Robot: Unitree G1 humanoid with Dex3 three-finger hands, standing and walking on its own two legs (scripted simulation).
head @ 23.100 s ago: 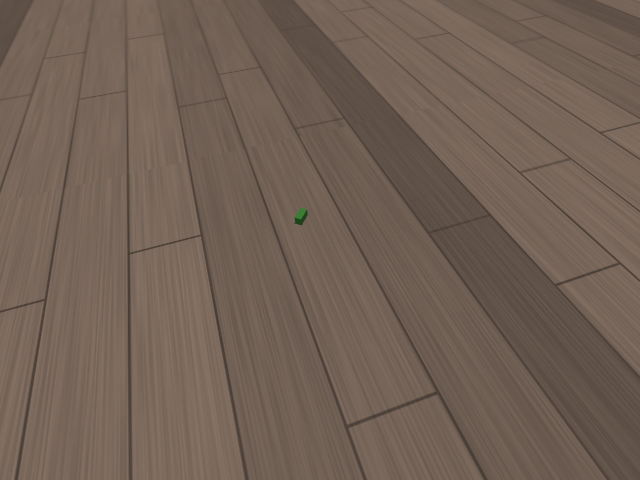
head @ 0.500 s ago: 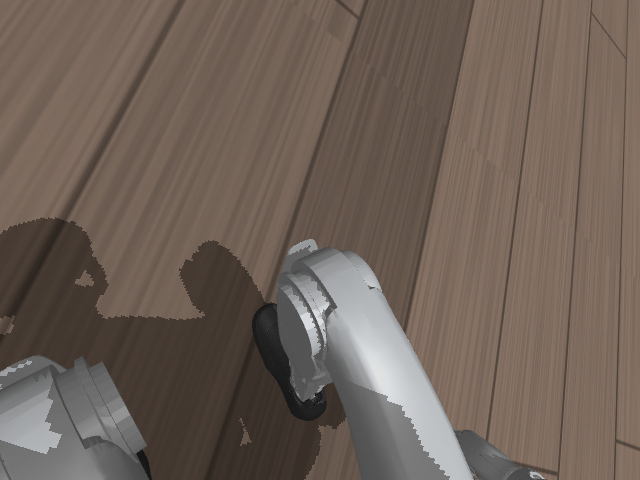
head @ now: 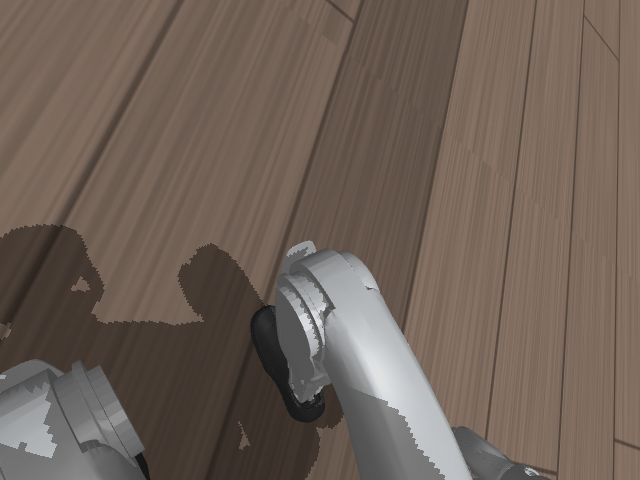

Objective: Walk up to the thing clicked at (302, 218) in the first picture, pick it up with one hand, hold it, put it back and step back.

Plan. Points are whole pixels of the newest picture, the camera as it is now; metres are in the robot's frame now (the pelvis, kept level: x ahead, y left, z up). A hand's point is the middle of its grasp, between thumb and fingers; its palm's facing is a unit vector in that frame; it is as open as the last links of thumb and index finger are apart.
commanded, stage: close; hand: left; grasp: from above
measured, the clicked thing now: out of the picture +0.48 +0.34 -0.29
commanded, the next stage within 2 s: settle in 0.58 s
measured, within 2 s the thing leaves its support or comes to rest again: leaves its support in 0.90 s
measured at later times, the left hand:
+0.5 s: hand out of the picture +0.46 +0.35 -0.25, palm faces -0.44 -0.16 -0.88, open 6.2 cm
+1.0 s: hand out of the picture +0.47 +0.35 -0.24, palm faces -0.39 -0.15 -0.91, open 6.2 cm
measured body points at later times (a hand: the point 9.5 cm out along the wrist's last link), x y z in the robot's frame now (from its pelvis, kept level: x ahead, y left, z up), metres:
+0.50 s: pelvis +0.00 +0.00 +0.00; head +0.29 +0.13 +0.31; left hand +0.48 +0.35 -0.20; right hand +0.04 -0.26 -0.04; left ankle +0.06 +0.12 -0.27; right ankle +0.14 -0.14 -0.27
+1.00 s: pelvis +0.00 +0.00 +0.00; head +0.28 +0.14 +0.32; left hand +0.49 +0.35 -0.18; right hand +0.04 -0.25 -0.04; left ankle +0.06 +0.12 -0.27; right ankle +0.14 -0.14 -0.27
